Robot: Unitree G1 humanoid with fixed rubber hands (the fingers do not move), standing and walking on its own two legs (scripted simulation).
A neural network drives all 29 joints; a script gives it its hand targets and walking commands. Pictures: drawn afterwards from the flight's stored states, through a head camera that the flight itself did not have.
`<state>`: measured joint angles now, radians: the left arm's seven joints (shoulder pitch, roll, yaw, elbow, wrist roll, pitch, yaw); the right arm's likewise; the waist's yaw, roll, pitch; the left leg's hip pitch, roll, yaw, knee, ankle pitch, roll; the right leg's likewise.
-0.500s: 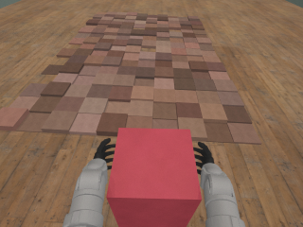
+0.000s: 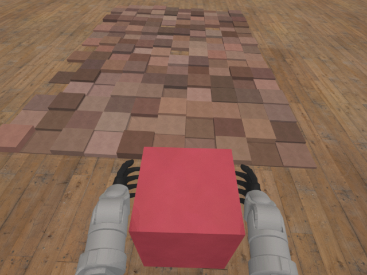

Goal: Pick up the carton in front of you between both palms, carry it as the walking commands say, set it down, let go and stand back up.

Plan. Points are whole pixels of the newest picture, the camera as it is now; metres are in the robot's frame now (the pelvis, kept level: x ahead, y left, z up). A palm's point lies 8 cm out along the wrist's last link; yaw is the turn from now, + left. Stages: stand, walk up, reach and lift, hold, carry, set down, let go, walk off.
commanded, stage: reach and lift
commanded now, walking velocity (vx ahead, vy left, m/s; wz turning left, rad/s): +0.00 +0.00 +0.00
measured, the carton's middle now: (185, 210) +0.29 +0.00 -0.04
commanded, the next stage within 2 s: hold in 0.38 s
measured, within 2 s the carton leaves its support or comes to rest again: neither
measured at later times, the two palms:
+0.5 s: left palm (119, 187) +0.29 +0.15 +0.05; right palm (254, 192) +0.29 -0.15 +0.05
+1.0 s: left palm (118, 187) +0.29 +0.15 +0.05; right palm (255, 193) +0.29 -0.15 +0.05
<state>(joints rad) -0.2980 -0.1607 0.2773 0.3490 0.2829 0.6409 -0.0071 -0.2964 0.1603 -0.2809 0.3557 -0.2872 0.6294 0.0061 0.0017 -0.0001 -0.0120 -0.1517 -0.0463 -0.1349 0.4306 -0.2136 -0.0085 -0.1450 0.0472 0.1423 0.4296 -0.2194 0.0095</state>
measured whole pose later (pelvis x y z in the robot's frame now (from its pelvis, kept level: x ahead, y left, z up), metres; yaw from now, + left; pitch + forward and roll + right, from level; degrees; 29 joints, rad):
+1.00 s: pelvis +0.00 +0.00 +0.00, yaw +0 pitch -7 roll +0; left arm -0.30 -0.16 0.26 0.26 0.28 0.75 -0.01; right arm -0.30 0.16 -0.26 0.26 -0.28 0.74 0.01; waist 0.00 0.00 0.01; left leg -0.07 -0.04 -0.13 0.38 -0.19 -0.01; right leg -0.06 0.04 0.13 0.38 -0.20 0.01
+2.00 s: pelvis +0.14 +0.00 -0.02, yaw -1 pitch +6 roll +1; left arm -0.09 -0.13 0.11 -0.31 0.10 1.15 0.09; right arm -0.14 0.14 -0.09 -0.24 -0.10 1.13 -0.09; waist 0.00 -0.02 -0.17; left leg -0.22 0.02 0.12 0.56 -0.45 0.01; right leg -0.38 -0.06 -0.05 0.90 -0.47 0.02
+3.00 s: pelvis +0.74 +0.01 +0.00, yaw +0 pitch +5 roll -1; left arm -0.78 0.00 0.25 -0.10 0.08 1.34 0.13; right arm -0.79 0.00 -0.23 -0.05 -0.04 1.31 -0.14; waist -0.04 -0.01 0.02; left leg -0.14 0.00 0.19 0.39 -0.35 0.06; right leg -0.69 -0.06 -0.09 0.76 -0.13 -0.05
